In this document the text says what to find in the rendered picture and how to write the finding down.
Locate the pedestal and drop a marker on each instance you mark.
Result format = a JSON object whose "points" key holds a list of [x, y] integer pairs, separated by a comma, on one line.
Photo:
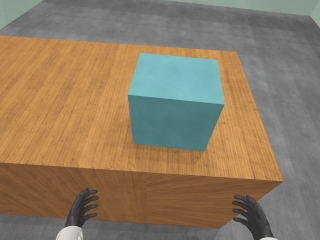
{"points": [[65, 126]]}

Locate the carton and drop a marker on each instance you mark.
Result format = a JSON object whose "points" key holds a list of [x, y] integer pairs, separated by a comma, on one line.
{"points": [[175, 102]]}

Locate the robot right hand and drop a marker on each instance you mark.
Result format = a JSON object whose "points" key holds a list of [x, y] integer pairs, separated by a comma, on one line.
{"points": [[256, 219]]}

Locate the robot left hand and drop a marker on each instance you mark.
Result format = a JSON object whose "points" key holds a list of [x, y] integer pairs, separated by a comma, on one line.
{"points": [[76, 215]]}

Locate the robot left forearm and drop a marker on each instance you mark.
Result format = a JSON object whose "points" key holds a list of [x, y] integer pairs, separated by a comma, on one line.
{"points": [[70, 233]]}

